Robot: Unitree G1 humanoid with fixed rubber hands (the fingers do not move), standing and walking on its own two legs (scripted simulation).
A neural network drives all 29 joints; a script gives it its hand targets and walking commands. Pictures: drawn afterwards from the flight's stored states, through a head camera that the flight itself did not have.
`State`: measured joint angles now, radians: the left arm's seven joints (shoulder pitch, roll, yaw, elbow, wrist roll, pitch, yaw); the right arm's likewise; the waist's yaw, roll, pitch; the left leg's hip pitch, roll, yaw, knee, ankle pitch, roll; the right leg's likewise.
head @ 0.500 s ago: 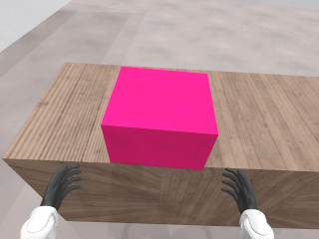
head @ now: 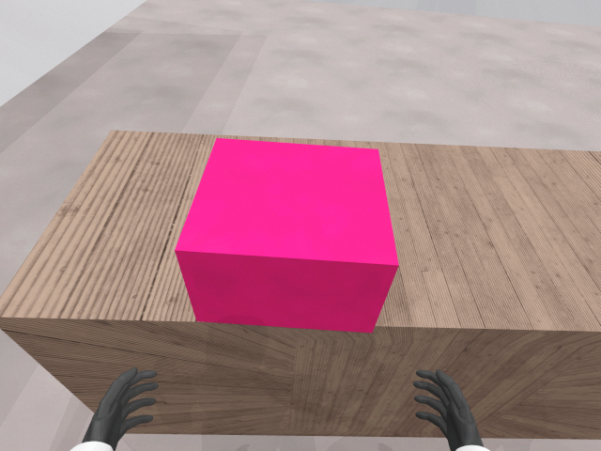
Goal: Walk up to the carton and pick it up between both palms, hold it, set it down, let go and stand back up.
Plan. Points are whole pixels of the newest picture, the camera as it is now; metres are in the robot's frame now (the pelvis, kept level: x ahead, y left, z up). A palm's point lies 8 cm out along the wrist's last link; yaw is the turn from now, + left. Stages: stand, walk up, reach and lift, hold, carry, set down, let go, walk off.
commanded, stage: set down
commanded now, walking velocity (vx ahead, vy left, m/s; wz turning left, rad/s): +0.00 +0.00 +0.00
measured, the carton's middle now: (291, 231) +0.48 +0.03 +0.00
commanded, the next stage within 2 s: let go in 0.42 s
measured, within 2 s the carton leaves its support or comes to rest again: neither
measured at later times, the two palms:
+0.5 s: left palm out of the picture +0.14 +0.22 -0.08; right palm out of the picture +0.16 -0.22 -0.08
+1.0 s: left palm out of the picture +0.15 +0.21 -0.08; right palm out of the picture +0.14 -0.24 -0.08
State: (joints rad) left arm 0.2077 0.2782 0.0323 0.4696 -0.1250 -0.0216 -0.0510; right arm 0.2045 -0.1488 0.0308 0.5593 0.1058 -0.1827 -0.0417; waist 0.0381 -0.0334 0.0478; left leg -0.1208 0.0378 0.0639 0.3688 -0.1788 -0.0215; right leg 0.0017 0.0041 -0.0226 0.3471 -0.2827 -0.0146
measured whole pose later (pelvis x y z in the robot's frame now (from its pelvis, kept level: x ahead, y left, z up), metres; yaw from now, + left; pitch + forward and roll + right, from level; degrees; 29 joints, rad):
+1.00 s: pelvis +0.00 -0.01 +0.00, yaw +0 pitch -4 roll +0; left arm 0.21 0.18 0.01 0.58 0.03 0.06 -0.01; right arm 0.19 -0.20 0.00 0.74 -0.02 -0.14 -0.02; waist 0.00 -0.02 0.03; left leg -0.14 0.05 0.06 0.41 -0.20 -0.03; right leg -0.02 0.02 -0.02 0.39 -0.31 -0.03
